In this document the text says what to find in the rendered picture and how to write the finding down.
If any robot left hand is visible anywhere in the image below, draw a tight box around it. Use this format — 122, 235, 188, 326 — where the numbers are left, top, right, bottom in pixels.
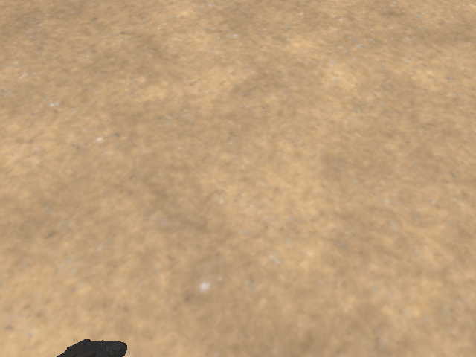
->
57, 339, 127, 357

